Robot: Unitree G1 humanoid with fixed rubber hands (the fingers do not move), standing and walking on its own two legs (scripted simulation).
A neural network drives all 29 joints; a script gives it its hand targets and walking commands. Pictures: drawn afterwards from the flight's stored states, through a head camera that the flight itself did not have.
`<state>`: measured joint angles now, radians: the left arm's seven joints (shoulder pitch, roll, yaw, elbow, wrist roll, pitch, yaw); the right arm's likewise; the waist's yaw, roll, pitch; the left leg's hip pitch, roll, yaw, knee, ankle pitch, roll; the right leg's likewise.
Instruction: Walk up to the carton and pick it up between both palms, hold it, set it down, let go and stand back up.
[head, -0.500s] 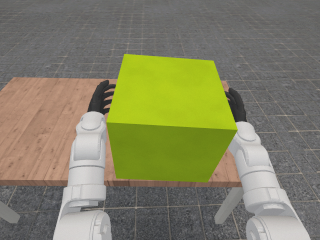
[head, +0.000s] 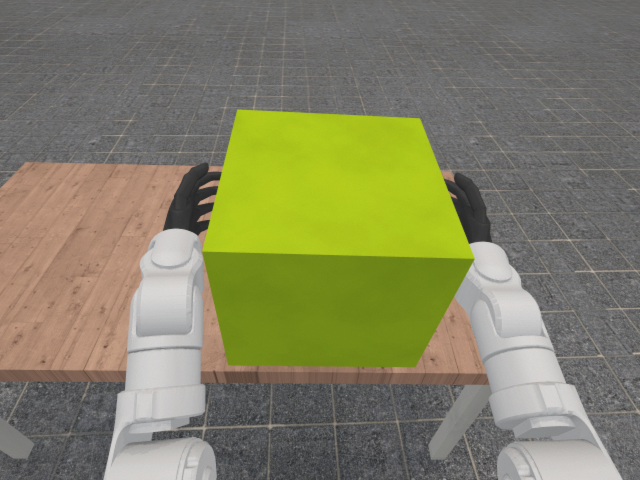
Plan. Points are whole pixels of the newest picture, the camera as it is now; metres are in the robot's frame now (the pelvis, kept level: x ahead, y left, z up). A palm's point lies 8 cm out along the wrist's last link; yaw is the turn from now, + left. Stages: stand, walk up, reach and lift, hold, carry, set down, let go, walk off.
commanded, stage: hold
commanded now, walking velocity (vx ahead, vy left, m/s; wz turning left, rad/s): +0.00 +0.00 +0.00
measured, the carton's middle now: (326, 238) +0.39 -0.01 +0.12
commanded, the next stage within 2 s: none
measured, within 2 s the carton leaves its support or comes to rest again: neither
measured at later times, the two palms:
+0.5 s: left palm (176, 220) +0.35 +0.17 +0.19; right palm (474, 228) +0.34 -0.17 +0.17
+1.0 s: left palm (176, 221) +0.35 +0.17 +0.18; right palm (471, 228) +0.35 -0.17 +0.17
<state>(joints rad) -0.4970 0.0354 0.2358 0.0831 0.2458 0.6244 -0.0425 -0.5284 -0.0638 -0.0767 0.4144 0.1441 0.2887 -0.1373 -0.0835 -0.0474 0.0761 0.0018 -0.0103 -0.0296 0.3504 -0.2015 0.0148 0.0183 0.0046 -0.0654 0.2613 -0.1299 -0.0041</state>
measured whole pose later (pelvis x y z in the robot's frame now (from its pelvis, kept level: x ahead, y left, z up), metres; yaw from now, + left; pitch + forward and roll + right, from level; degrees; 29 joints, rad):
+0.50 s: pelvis -0.01 -0.01 +0.00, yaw +0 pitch -9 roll -1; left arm -0.58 0.04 0.29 0.12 0.27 0.68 -0.07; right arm -0.61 -0.06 -0.10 0.47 0.13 0.34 -0.14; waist -0.07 -0.05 0.06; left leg 0.00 -0.01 -0.03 0.34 -0.18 0.01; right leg 0.01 0.01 -0.06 0.27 -0.12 -0.01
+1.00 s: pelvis -0.01 -0.01 +0.00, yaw +0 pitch -9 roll -1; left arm -0.57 0.04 0.28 0.10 0.27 0.68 -0.07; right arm -0.60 -0.06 -0.10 0.45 0.14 0.34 -0.14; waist -0.08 -0.06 0.07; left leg 0.00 -0.01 -0.03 0.34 -0.18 0.01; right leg 0.01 0.01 -0.07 0.27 -0.12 -0.01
